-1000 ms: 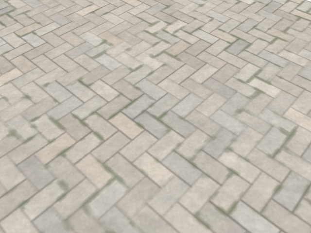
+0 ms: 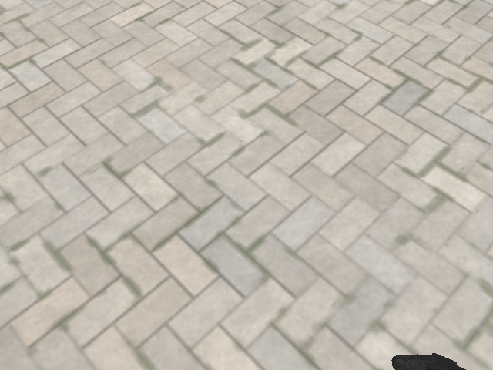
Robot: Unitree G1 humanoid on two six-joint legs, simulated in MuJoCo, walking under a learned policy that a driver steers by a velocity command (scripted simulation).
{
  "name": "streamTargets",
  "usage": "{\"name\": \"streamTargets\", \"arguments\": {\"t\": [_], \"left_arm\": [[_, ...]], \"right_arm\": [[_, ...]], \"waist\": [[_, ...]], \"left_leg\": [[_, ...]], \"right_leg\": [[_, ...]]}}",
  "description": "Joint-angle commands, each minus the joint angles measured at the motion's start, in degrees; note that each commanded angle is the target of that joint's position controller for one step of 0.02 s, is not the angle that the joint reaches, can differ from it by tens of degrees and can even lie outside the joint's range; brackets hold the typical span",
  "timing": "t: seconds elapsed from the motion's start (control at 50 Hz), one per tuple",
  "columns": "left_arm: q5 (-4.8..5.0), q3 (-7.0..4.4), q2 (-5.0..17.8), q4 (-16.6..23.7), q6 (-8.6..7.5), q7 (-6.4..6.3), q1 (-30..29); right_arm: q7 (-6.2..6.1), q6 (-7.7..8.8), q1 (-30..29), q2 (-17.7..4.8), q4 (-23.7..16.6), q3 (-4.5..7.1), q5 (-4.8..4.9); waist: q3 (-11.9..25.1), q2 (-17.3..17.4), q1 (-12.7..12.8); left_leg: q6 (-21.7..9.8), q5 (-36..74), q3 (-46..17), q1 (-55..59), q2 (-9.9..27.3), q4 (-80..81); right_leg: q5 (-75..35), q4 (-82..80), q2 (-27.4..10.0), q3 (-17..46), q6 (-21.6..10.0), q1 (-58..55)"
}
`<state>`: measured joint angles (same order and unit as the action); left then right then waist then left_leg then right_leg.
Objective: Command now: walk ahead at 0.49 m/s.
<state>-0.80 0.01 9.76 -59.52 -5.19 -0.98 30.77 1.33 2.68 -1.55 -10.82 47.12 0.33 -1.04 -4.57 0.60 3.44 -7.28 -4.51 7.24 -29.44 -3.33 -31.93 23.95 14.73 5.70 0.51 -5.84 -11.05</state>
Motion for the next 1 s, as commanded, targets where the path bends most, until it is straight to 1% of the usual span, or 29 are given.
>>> {"name": "streamTargets", "arguments": {"t": [0.02,0.04,0.06,0.08,0.1,0.12,0.16,0.18,0.22,0.28,0.36,0.44,0.48,0.52,0.54,0.56,0.58,0.6,0.62,0.64,0.66,0.68,0.7,0.72,0.74,0.78,0.82,0.9,1.0], "left_arm": [[0.05,-1.84,10.11,3.59,-0.34,-0.13,-4.12],[0.24,-0.86,4.39,4.63,-0.28,0.3,-0.41],[0.45,-1.74,6.45,3.9,0.11,0.63,3.17],[-0.37,-2.26,9.08,5.39,0.13,0.61,-2.62],[-0.6,-2.42,9.09,6.33,-0.06,1.02,-6.79],[-0.75,-2.43,7.95,6.3,0.2,1.21,-7.76],[-1.45,-1.95,5.06,5.76,1.57,1.89,-6.25],[-1.47,-1.89,4.4,5.89,1.98,2.15,-6.57],[-1.42,-1.98,4.62,7.32,2.57,2.46,-10.51],[-1.1,-2.05,5.5,10.21,2.91,2.62,-19.5],[-0.43,-1.5,4.67,12.58,2.82,2.79,-28.02],[-0.36,-1.24,4.81,14.45,2.62,2.69,-34.58],[-0.35,-1.33,5.21,15.42,2.24,2.65,-36.43],[-0.34,-1.66,5.85,15.19,1.69,2.43,-34.23],[-0.41,-2.1,6.55,13.88,1.4,2.06,-30.02],[-0.51,-2.8,7.57,11.21,0.95,1.58,-22.1],[-1.37,-3.85,9.82,7.92,0.34,0.93,-11.86],[-2.99,-5.4,15.58,6.54,0.03,0.23,-2.55],[-1.67,-6.02,16.5,5.96,0.94,0.97,-2.34],[-0.04,-5.42,13.43,6.5,1.33,1.47,-8.22],[0.31,-4.57,10.18,7.2,1.02,1.71,-13.39],[0.02,-3.9,7.56,7.06,0.58,1.8,-15.84],[0.04,-3.31,5.78,6.09,0.13,1.59,-15.69],[-0.04,-2.92,4.74,5.16,-0.2,1.42,-15.06],[0.02,-2.89,4.86,4.25,-0.68,1.35,-13.25],[0.32,-3.13,6.52,2.84,-1.27,1.26,-10.65],[0.26,-3.14,7.27,2.05,-1.28,1.24,-8.5],[0.28,-2.59,6.84,0.94,-1.11,1.2,-4.47],[-0.23,-2.45,7.4,-1.04,-0.87,0.53,0.89]], "right_arm": [[-2.03,0.82,27.26,-11.23,5.77,4.1,-0.94],[-2.08,0.83,30.33,-15.21,6.0,4.99,-2.05],[-1.24,0.46,27.06,-13.9,6.12,4.96,-0.45],[-0.86,0.52,20.08,-10.56,4.95,4.34,0.91],[-0.52,0.94,16.5,-7.29,4.46,3.6,1.01],[-0.44,1.55,15.7,-5.28,5.03,3.0,0.48],[-0.87,2.72,17.67,-3.8,7.05,2.24,0.32],[-0.92,3.3,19.43,-4.33,8.03,2.28,0.43],[-0.88,3.83,21.89,-6.07,9.4,2.51,0.62],[-0.82,3.66,25.53,-6.61,10.49,2.31,0.78],[-1.1,3.49,30.5,-6.29,11.89,1.8,0.78],[-1.78,3.16,34.38,-6.44,13.3,1.5,0.08],[-2.17,2.96,34.9,-7.04,13.89,1.61,-0.39],[-2.51,2.89,33.09,-7.76,14.0,1.79,-0.56],[-2.61,2.87,32.0,-8.31,13.97,1.93,-0.52],[-2.51,2.73,31.1,-8.74,14.02,2.02,-0.32],[-2.37,2.81,29.98,-8.46,13.45,1.84,0.14],[-1.99,3.04,31.02,-4.81,10.93,0.84,1.52],[-1.72,2.98,35.82,-4.27,11.74,1.35,2.43],[-1.94,2.71,31.11,-8.25,11.14,2.47,0.84],[-1.62,2.97,26.23,-7.09,9.57,2.37,0.5],[-1.42,2.87,24.42,-5.68,9.22,2.3,0.43],[-1.11,2.15,23.84,-5.13,8.86,2.43,-0.5],[-0.69,1.32,25.16,-3.6,9.4,2.16,-1.04],[-0.34,0.77,25.44,-3.02,9.43,2.18,-1.17],[0.15,0.08,23.09,-2.99,8.43,2.33,-1.22],[0.32,-0.31,17.5,-3.53,6.45,2.39,-1.15],[0.44,-0.22,7.18,-3.34,3.04,1.87,-0.41],[0.27,0.07,-1.07,-3.42,0.44,1.38,-0.09]], "waist": [[13.09,-3.13,-15.22],[17.76,7.45,-11.91],[17.96,8.24,-8.9],[8.11,2.44,-6.74],[2.65,0.04,-5.77],[0.18,-2.4,-3.68],[0.36,-1.39,-1.1],[0.36,-0.73,-0.86],[-0.56,0.33,-0.95],[-2.04,0.8,-3.01],[-1.52,2.29,-5.89],[-1.76,3.19,-8.02],[-2.06,3.53,-7.96],[-1.28,3.91,-5.72],[0.75,4.41,-3.72],[4.62,3.94,-0.38],[10.03,2.74,3.81],[18.4,-5.1,5.55],[24.29,-13.38,3.22],[15.4,-4.96,1.18],[8.24,-3.0,-0.24],[4.08,-1.44,-2.21],[2.46,-2.24,-3.83],[2.4,-2.96,-5.03],[2.66,-3.21,-5.4],[1.87,-3.4,-5.99],[0.22,-3.52,-5.23],[-1.26,-3.8,-2.84],[-1.97,-4.51,-0.24]], "left_leg": [[-5.05,-5.47,-8.52,34.31,5.41,4.53],[-10.28,-9.24,-30.42,45.11,21.0,5.38],[-16.31,-16.95,-49.86,45.67,25.87,14.83],[-14.08,-23.56,-42.08,36.5,23.71,18.91],[-12.48,-21.05,-36.07,28.15,21.55,21.74],[-10.48,-15.15,-31.23,22.68,19.22,23.14],[-8.0,-5.93,-23.66,17.16,15.92,24.45],[-7.83,-2.1,-21.51,16.44,15.22,24.79],[-7.27,0.73,-17.76,16.32,13.97,26.19],[-5.31,6.13,-14.46,19.31,12.24,27.03],[-2.42,13.88,-11.55,24.4,11.0,25.47],[-3.02,19.6,-11.51,32.89,12.74,22.72],[-3.94,23.22,-11.81,36.8,14.52,20.65],[-3.51,32.48,-10.88,37.85,15.43,16.61],[-2.77,40.2,-10.2,37.29,15.28,12.12],[-1.96,44.12,-9.14,36.09,14.23,3.77],[-0.9,36.6,-7.58,28.27,12.3,-7.74],[0.94,12.89,-4.49,11.98,7.59,-27.03],[2.12,-24.99,-5.8,-1.93,-1.7,-43.8],[1.34,-20.92,-10.53,-7.1,2.52,-45.76],[1.39,-16.11,-10.42,-7.47,4.54,-43.36],[1.57,-13.39,-10.05,-5.33,6.52,-39.58],[2.08,-12.32,-10.12,-2.82,7.72,-36.53],[2.69,-11.64,-9.67,-0.37,8.03,-34.93],[3.11,-11.05,-8.98,0.38,7.86,-34.1],[3.9,-8.8,-7.8,-1.89,8.37,-31.7],[4.76,-4.55,-6.72,-5.85,9.28,-27.75],[5.75,2.86,-4.62,-7.57,8.89,-15.3],[4.56,4.27,-3.02,-7.39,6.86,-5.35]], "right_leg": [[-58.24,35.68,-13.21,1.14,-0.24,16.76],[-10.97,57.06,-4.62,-2.73,0.49,32.0],[4.6,67.72,0.03,2.47,0.13,44.36],[-2.09,64.99,-4.78,3.96,-0.81,47.94],[-5.58,62.05,-6.36,3.16,-0.81,46.66],[-6.98,58.9,-8.06,3.29,-0.53,44.05],[-7.79,54.11,-9.85,2.94,0.92,38.81],[-8.27,52.65,-10.08,2.11,1.48,38.62],[-11.64,48.96,-11.33,0.63,2.48,41.8],[-18.94,41.05,-12.43,-1.48,3.76,47.83],[-25.56,29.8,-10.91,-3.81,4.45,48.03],[-24.43,22.8,-8.95,-4.89,3.73,49.16],[-21.06,20.41,-8.24,-4.87,2.68,49.17],[-16.37,17.36,-6.57,-5.37,0.81,43.92],[-14.15,15.96,-4.73,-6.0,-0.29,37.67],[-14.8,12.86,-2.92,-6.63,-1.69,28.49],[-16.77,11.4,-5.57,-3.75,-3.74,13.92],[-11.52,10.89,-21.25,14.98,-8.27,-3.35],[-11.73,3.49,-30.97,38.54,-15.19,-10.34],[-9.09,1.64,-27.78,32.5,-13.26,-3.06],[-11.08,-0.57,-25.66,24.81,-11.76,5.58],[-15.48,-2.87,-22.86,19.26,-9.49,12.46],[-19.0,-3.93,-20.42,15.21,-7.69,16.78],[-20.96,-4.81,-18.82,12.18,-6.6,19.14],[-24.12,-5.2,-18.17,10.72,-6.54,19.79],[-27.14,-6.39,-17.26,7.94,-6.62,20.13],[-27.62,-7.84,-16.5,6.23,-6.37,19.69],[-32.3,-8.29,-14.93,3.4,-5.09,17.43],[-36.5,-6.61,-16.75,2.74,-5.28,9.16]]}}
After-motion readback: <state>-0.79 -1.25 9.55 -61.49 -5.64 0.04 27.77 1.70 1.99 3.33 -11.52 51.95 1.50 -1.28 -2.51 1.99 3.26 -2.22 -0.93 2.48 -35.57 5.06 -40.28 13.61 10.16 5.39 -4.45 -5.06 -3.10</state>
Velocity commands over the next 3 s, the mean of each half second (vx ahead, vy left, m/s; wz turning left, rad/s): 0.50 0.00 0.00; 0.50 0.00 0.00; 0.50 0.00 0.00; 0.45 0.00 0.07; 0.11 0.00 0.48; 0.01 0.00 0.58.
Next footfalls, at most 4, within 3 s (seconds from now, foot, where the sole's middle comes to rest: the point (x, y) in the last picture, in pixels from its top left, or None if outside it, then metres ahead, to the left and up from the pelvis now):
0.02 left None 0.18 0.05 -0.76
0.58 right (319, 351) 0.49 -0.11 -0.76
1.14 left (256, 248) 0.78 0.06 -0.76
1.70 right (311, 171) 1.09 -0.11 -0.76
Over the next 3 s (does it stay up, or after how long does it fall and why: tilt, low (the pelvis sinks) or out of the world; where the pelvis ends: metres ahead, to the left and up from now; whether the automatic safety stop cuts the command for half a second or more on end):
stays up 1.15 -0.06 0.02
